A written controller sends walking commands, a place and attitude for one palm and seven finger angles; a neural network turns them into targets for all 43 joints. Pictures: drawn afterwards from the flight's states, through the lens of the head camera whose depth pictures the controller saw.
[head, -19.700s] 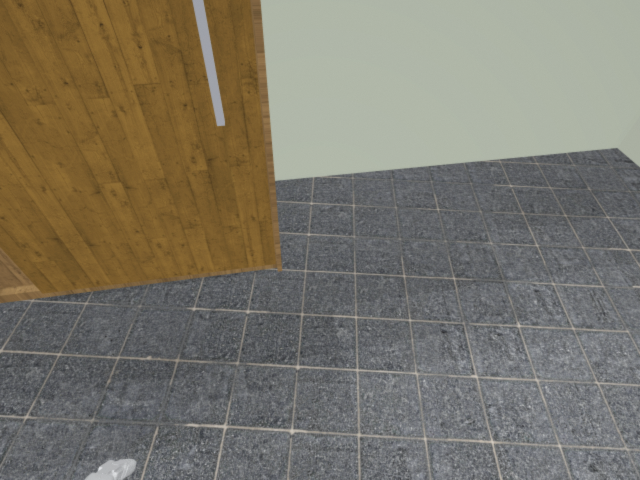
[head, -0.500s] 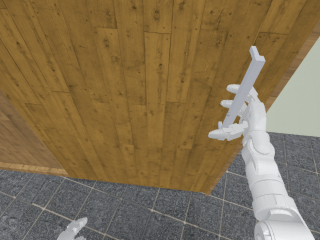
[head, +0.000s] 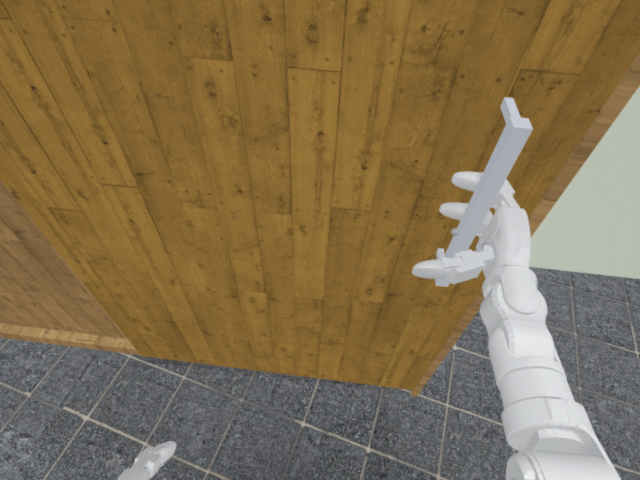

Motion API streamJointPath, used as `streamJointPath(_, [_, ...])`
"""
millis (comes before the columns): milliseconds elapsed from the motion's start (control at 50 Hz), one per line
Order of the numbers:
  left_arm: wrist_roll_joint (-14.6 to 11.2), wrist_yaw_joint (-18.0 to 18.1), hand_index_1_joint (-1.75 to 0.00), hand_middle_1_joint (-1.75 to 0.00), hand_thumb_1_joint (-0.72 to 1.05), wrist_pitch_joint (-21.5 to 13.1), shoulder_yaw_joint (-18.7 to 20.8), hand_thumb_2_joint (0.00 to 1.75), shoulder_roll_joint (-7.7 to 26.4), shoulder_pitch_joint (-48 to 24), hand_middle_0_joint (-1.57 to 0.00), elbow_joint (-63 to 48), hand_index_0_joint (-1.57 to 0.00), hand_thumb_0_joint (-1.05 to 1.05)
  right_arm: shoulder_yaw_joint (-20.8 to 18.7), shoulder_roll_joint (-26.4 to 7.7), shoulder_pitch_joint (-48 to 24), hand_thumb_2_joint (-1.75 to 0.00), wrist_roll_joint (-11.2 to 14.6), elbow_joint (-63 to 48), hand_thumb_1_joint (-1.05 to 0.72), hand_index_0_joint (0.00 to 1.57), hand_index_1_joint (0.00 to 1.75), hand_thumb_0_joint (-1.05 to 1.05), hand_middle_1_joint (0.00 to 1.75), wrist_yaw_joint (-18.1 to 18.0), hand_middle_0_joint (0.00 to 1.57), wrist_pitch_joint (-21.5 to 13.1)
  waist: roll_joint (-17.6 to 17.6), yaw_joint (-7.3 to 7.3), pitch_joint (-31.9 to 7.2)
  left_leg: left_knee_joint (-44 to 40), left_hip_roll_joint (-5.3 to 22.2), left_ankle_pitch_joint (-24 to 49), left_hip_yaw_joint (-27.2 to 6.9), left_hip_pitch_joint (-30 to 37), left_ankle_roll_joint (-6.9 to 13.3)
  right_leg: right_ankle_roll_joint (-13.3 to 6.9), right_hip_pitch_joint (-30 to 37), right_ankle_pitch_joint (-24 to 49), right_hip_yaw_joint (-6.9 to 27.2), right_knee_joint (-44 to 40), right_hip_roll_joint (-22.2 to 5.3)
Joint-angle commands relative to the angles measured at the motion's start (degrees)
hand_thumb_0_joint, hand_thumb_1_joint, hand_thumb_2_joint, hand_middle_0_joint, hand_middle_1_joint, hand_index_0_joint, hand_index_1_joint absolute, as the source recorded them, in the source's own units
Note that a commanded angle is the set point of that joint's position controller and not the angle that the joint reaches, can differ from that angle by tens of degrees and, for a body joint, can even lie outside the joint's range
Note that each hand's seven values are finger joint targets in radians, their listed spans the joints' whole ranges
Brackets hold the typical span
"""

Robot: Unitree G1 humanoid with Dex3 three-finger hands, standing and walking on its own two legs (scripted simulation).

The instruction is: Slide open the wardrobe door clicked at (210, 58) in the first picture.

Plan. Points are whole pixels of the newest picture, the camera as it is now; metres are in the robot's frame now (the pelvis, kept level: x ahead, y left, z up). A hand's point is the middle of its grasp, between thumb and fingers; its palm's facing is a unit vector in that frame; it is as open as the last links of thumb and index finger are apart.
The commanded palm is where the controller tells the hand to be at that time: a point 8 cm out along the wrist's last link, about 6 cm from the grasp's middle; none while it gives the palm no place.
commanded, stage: grip the handle and tug to test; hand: right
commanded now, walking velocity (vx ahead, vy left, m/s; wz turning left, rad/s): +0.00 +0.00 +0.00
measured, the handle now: (470, 207) +0.46 -0.15 +0.10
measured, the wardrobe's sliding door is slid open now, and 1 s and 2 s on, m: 0.00 0.00 0.00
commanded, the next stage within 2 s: tug the door sideways, standing still in 1.30 s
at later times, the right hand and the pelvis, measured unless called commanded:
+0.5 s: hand (459, 234) +0.40 -0.13 +0.11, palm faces +0.06 +1.00 -0.01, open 6.8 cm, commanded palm +0.37 -0.17 +0.11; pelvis +0.00 +0.00 +0.00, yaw -1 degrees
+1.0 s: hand (458, 234) +0.40 -0.13 +0.11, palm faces +0.06 +1.00 -0.01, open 5.7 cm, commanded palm +0.36 -0.16 +0.11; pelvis +0.01 +0.00 +0.00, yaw +0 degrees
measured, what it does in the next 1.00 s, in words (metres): stands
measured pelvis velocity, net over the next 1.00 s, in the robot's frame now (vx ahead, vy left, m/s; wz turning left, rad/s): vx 0.01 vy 0.00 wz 0.00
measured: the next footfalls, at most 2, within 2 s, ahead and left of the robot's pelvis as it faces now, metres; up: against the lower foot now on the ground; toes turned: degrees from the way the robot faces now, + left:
none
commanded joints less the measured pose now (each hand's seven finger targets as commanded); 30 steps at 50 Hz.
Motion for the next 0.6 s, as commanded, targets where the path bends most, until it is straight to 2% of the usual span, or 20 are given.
streamJointPath(0, [-0.01, 0.56, -0.30, -0.30, 0.90, -2.35, 2.75, 0.90, 7.09, -0.62, -0.20, -6.87, -0.20, 0.00, 0.31, -5.52, -22.88, -0.44, 0.34, -14.82, 0.17, 0.33, 1.25, 0.00, 1.25, -0.04, 0.33, -3.71, 3.06, 0.91, -17.98, -3.73, -0.77, 21.80, -1.01, 4.60, -0.48, -0.48, 12.02, 18.54, 3.31, -3.21, 0.34])
streamJointPath(20, [0.02, 0.66, -0.30, -0.30, 0.90, -2.35, 2.93, 0.90, 7.15, -0.66, -0.20, -6.82, -0.20, 0.00, -1.26, -6.89, -21.67, -0.46, 0.37, -14.27, 0.13, 0.34, 1.25, 0.00, 1.25, -0.16, 0.34, -3.62, 3.49, 0.35, -17.87, -3.81, -0.76, 21.94, -1.22, 5.06, -0.50, -0.48, 11.43, 18.17, 3.09, -3.19, 0.37])
streamJointPath(40, [0.01, 0.61, -0.30, -0.30, 0.90, -2.40, 2.79, 0.90, 7.13, -0.87, -0.20, -6.97, -0.20, 0.00, -0.15, -6.23, -22.40, -0.48, 0.26, -15.35, 0.08, 0.35, 1.26, 0.00, 1.26, -0.07, 0.35, -3.75, 2.99, 0.65, -17.91, -3.84, -0.71, 21.85, -1.20, 5.08, -0.46, -0.48, 11.67, 18.00, 3.14, -3.37, 0.47])
streamJointPath(80, [0.04, 0.54, -0.30, -0.30, 0.90, -2.50, 2.95, 0.90, 7.03, -1.04, -0.20, -7.25, -0.20, 0.00, 0.44, -5.66, -21.29, -0.52, 0.12, -17.35, -0.01, 0.35, 1.27, 0.00, 1.27, -0.01, 0.35, -3.96, 1.40, 0.20, -18.94, -3.37, -0.62, 23.27, -1.09, 5.61, -0.26, -0.38, 12.91, 20.70, 3.13, -2.98, 0.28])
streamJointPath(140, [-0.04, 0.32, -0.30, -0.30, 0.90, -2.69, 2.93, 0.90, 6.79, -1.37, -0.20, -7.33, -0.20, 0.00, 1.54, -4.08, -19.80, -0.58, 0.27, -18.13, -0.15, 0.37, 1.29, 0.00, 1.29, 0.10, 0.37, -3.62, 1.32, 0.26, -18.38, -3.40, -0.75, 23.42, -0.85, 4.68, -0.35, -0.25, 13.81, 21.27, 3.24, -2.91, 0.15])
streamJointPath(160, [-0.06, 0.37, -0.30, -0.30, 0.90, -2.63, 2.95, 0.90, 6.96, -1.40, -0.20, -7.26, -0.20, 0.00, 0.59, -4.99, -18.80, -0.60, 0.38, -17.40, -0.20, 0.38, 1.30, 0.00, 1.30, 0.08, 0.38, -3.34, 2.70, 0.05, -17.59, -3.67, -0.75, 23.02, -0.93, 5.08, -0.39, -0.27, 12.67, 20.07, 3.14, -3.02, 0.23])
streamJointPath(180, [-0.02, 0.47, -0.30, -0.30, 0.90, -2.48, 2.94, 0.90, 7.18, -1.39, -0.20, -7.30, -0.20, 0.00, 0.97, -5.39, -19.08, -0.62, 0.16, -17.83, -0.25, 0.38, 1.31, 0.00, 1.31, 0.07, 0.38, -3.38, 4.26, 0.44, -17.19, -3.88, -0.66, 23.25, -0.97, 5.76, -0.44, -0.53, 12.16, 19.85, 3.13, -3.10, 0.25])
streamJointPath(200, [-0.11, 0.50, -0.30, -0.30, 0.90, -2.50, 2.77, 0.90, 6.93, -1.82, -0.20, -7.49, -0.20, 0.00, 1.91, -3.98, -18.76, -0.64, 0.26, -17.31, -0.29, 0.38, 1.31, 0.00, 1.31, 0.33, 0.38, -3.02, 3.50, 0.41, -16.22, -3.97, -0.69, 22.65, -0.95, 5.12, -0.47, -0.49, 11.86, 18.79, 3.05, -3.42, 0.29])
streamJointPath(220, [-0.16, 0.58, -0.30, -0.30, 0.90, -2.53, 2.78, 0.90, 6.99, -1.93, -0.20, -7.39, -0.20, 0.00, 0.95, -4.90, -19.61, -0.66, 0.55, -17.44, -0.34, 0.39, 1.32, 0.00, 1.32, 0.29, 0.39, -2.87, 3.13, 0.44, -15.83, -4.21, -0.61, 22.28, -1.11, 4.91, -0.49, -0.51, 11.67, 18.02, 3.00, -3.34, 0.43])
streamJointPath(260, [-0.27, 0.75, -0.30, -0.30, 0.90, -2.52, 2.71, 0.90, 6.92, -2.09, -0.20, -7.30, -0.20, 0.00, 1.77, -4.56, -20.91, -0.70, 0.32, -17.82, -0.43, 0.40, 1.33, 0.00, 1.33, 0.40, 0.40, -2.74, 3.18, 0.83, -15.75, -4.35, -0.59, 21.08, -0.99, 4.47, -0.45, -0.47, 11.94, 17.14, 3.27, -3.53, 0.43])
streamJointPath(300, [-0.24, 0.79, -0.30, -0.30, 0.90, -2.56, 2.65, 0.90, 6.85, -2.16, -0.20, -7.29, -0.20, 0.00, 2.73, -3.63, -21.05, -0.74, 0.17, -17.97, -0.53, 0.41, 1.35, 0.00, 1.35, 0.44, 0.41, -2.66, 1.32, 0.76, -16.15, -4.19, -0.55, 20.71, -0.98, 3.99, -0.26, -0.42, 12.88, 17.82, 3.53, -3.43, 0.44])
streamJointPath(340, [-0.10, 0.77, -0.30, -0.30, 0.90, -2.68, 2.71, 0.90, 6.86, -2.00, -0.20, -7.30, -0.20, 0.00, 2.20, -3.75, -20.33, -0.78, 0.48, -17.96, -0.62, 0.42, 1.36, 0.00, 1.36, 0.38, 0.42, -2.57, 2.39, 0.54, -17.63, -4.17, -0.56, 21.62, -1.06, 4.73, -0.38, -0.51, 13.12, 18.14, 3.38, -3.24, 0.60])
streamJointPath(380, [-0.04, 0.91, -0.30, -0.30, 0.90, -2.53, 2.69, 0.90, 7.29, -1.58, -0.20, -7.02, -0.20, 0.00, 1.27, -5.29, -20.12, -0.82, 0.53, -16.73, -0.71, 0.43, 1.37, 0.00, 1.37, 0.64, 0.43, -2.52, 5.19, 0.66, -16.77, -4.30, -0.49, 22.29, -1.05, 5.79, -0.46, -0.63, 11.63, 18.10, 3.47, -3.27, 0.54])
streamJointPath(420, [-0.18, 0.84, -0.30, -0.30, 0.90, -2.53, 2.62, 0.90, 6.94, -2.05, -0.20, -7.17, -0.20, 0.00, 1.65, -4.73, -20.36, -0.86, 0.41, -17.35, -0.81, 0.44, 1.39, 0.00, 1.39, 0.88, 0.44, -2.67, 1.90, 0.42, -17.33, -4.14, -0.44, 22.60, -1.27, 5.37, -0.34, -0.51, 12.47, 18.40, 3.20, -3.21, 0.72])
streamJointPath(460, [-0.17, 0.72, -0.30, -0.30, 0.90, -2.70, 2.56, 0.90, 6.67, -2.26, -0.20, -7.31, -0.20, 0.00, 3.32, -2.73, -20.56, -0.90, 0.55, -17.95, -0.90, 0.45, 1.40, 0.00, 1.40, 1.07, 0.45, -2.82, 1.49, 0.68, -17.03, -4.09, -0.51, 22.33, -1.00, 4.62, -0.31, -0.45, 13.27, 18.85, 3.38, -3.17, 0.67])
streamJointPath(480, [-0.13, 0.74, -0.30, -0.30, 0.90, -2.63, 2.70, 0.90, 7.07, -1.94, -0.20, -7.19, -0.20, 0.00, 1.88, -4.42, -19.52, -0.90, 0.60, -16.85, -0.90, 0.45, 1.40, 0.00, 1.40, 0.89, 0.45, -2.74, 4.10, 0.59, -16.57, -4.27, -0.55, 22.15, -0.94, 5.01, -0.41, -0.64, 12.31, 18.42, 3.52, -3.07, 0.52])
streamJointPath(500, [-0.14, 0.80, -0.30, -0.30, 0.90, -2.47, 2.61, 0.90, 7.11, -1.95, -0.20, -7.16, -0.20, 0.00, 1.46, -5.01, -19.73, -0.90, 0.45, -16.37, -0.90, 0.45, 1.40, 0.00, 1.40, 0.89, 0.45, -2.69, 3.45, 0.53, -16.50, -4.32, -0.51, 21.94, -1.15, 5.18, -0.42, -0.58, 11.78, 17.70, 3.31, -3.32, 0.70])
streamJointPath(520, [-0.17, 0.85, -0.30, -0.30, 0.90, -2.42, 2.64, 0.90, 6.97, -1.98, -0.20, -7.17, -0.20, 0.00, 2.68, -4.08, -21.65, -0.90, 0.31, -17.41, -0.90, 0.45, 1.40, 0.00, 1.40, 1.03, 0.45, -2.86, 3.37, 1.21, -16.74, -4.33, -0.54, 22.29, -1.11, 4.80, -0.52, -0.62, 12.52, 18.05, 3.29, -3.27, 0.65])
streamJointPath(540, [-0.14, 0.85, -0.30, -0.30, 0.90, -2.50, 2.70, 0.90, 6.82, -2.07, -0.20, -7.15, -0.20, 0.00, 2.91, -3.58, -21.63, -0.90, 0.36, -17.38, -0.90, 0.45, 1.40, 0.00, 1.40, 1.13, 0.45, -2.80, 1.24, 0.91, -17.02, -4.31, -0.51, 22.41, -1.29, 4.56, -0.46, -0.55, 12.88, 18.17, 3.10, -3.10, 0.76])
streamJointPath(580, [-0.04, 0.84, -0.30, -0.30, 0.90, -2.41, 2.79, 0.90, 7.24, -1.68, -0.20, -7.11, -0.20, 0.00, 0.94, -5.74, -19.51, -0.90, 0.31, -16.46, -0.90, 0.45, 1.40, 0.00, 1.40, 0.94, 0.45, -2.66, 3.14, 0.28, -17.20, -4.29, -0.47, 22.67, -1.26, 5.65, -0.43, -0.65, 12.10, 18.47, 3.22, -3.08, 0.66])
